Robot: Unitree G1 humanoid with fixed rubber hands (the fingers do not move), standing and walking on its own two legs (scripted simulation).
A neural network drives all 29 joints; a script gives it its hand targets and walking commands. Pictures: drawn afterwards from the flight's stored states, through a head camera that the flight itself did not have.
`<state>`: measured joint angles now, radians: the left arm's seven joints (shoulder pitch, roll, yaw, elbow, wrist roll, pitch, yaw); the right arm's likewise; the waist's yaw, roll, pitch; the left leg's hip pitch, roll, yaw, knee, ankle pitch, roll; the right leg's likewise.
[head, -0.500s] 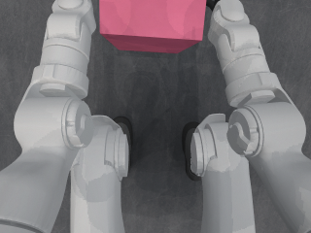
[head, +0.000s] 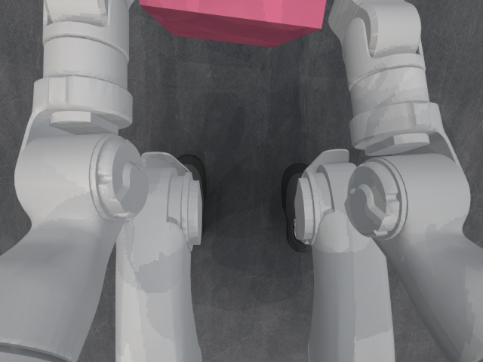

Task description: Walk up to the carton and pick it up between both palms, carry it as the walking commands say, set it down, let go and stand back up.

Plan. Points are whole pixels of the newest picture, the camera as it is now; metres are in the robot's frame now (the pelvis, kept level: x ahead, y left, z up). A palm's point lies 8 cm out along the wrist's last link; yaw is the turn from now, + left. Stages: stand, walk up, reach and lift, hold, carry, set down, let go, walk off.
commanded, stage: reach and lift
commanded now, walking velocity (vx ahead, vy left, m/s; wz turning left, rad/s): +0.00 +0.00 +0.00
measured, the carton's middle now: out of the picture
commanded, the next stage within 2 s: none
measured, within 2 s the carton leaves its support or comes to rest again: neither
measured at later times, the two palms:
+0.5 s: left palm out of the picture +0.56 +0.15 -0.08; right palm out of the picture +0.54 -0.11 -0.09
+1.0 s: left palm out of the picture +0.54 +0.15 -0.01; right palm out of the picture +0.52 -0.11 -0.02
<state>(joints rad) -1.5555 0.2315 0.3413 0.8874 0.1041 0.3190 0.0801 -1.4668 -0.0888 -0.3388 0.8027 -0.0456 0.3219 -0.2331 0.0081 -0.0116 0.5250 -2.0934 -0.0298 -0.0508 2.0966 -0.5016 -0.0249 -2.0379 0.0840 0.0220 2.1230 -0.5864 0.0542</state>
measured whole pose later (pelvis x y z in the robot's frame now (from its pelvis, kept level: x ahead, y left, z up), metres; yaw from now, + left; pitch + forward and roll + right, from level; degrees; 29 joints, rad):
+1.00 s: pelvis -0.02 +0.00 +0.08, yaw +1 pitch +24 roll -2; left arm -1.46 0.11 0.43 0.71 0.18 0.39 0.07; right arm -1.34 -0.01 -0.45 0.56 -0.14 0.44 -0.17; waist 0.01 0.01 0.52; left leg -1.80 -0.04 -0.06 1.82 -0.44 -0.02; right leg -1.74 0.07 0.03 1.84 -0.52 0.05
